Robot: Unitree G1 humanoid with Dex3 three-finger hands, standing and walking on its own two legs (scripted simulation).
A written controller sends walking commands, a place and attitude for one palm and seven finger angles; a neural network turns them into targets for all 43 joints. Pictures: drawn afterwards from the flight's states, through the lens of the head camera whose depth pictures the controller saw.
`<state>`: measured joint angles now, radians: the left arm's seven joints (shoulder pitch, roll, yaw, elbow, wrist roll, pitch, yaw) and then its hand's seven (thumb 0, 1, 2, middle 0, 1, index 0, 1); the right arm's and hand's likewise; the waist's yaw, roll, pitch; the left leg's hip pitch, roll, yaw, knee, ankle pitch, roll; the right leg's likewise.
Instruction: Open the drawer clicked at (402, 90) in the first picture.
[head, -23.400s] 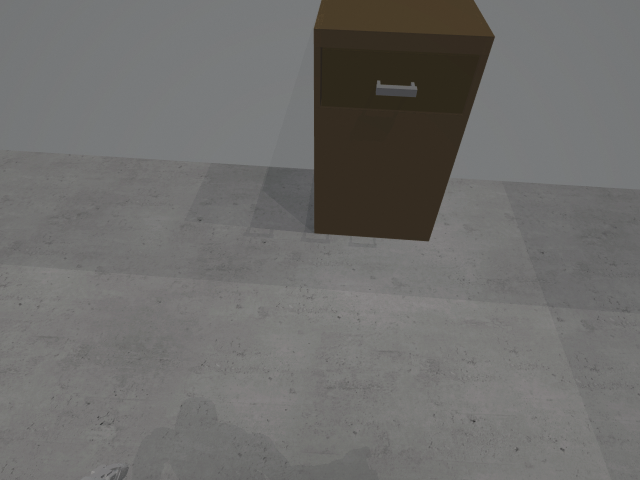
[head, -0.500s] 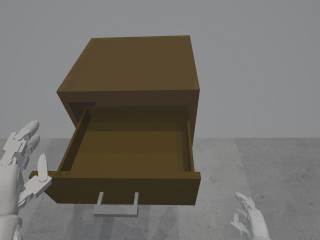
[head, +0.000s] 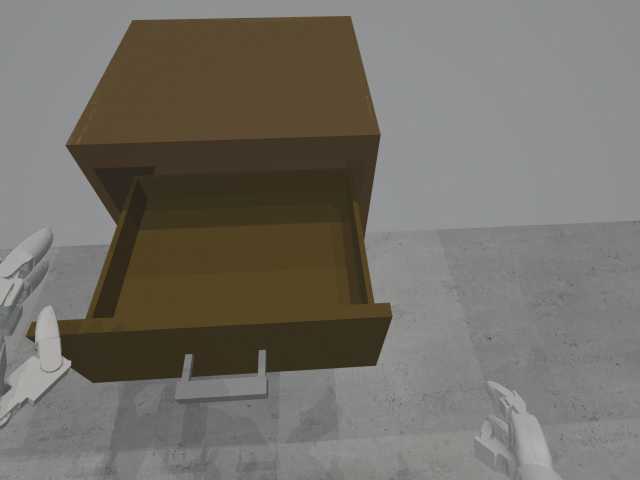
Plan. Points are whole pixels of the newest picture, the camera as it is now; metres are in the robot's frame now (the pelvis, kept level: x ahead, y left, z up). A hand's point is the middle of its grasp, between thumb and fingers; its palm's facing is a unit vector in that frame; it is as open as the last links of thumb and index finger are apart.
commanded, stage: step back with the hand held close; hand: left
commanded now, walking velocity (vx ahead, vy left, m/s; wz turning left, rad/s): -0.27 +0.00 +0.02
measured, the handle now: (224, 374) +0.26 +0.15 -0.07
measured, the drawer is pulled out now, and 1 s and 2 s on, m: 0.30 0.30 0.30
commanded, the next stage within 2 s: stop stepping back and stand still in 0.92 s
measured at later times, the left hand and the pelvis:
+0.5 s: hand out of the picture +0.14 +0.26 +0.16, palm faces +0.37 -0.80 -0.47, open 7.4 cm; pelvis -0.06 +0.02 -0.01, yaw +1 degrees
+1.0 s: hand out of the picture +0.05 +0.23 +0.15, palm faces +0.30 -0.83 -0.47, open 7.4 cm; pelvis -0.16 -0.01 -0.01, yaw +1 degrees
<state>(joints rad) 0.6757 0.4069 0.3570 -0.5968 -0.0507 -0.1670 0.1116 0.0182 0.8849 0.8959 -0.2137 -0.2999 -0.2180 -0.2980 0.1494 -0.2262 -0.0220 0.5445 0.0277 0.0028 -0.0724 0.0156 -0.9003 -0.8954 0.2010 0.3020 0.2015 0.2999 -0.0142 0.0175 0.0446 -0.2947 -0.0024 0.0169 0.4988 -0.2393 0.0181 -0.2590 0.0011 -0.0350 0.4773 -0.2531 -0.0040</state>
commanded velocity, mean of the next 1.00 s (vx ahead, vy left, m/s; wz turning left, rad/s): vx -0.35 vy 0.00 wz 0.02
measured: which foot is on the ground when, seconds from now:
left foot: down 0.00-0.74, up 0.76-0.94, down 0.96-1.00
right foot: down 0.00-0.42, up 0.44-0.60, down 0.62-0.98, up 1.00-1.00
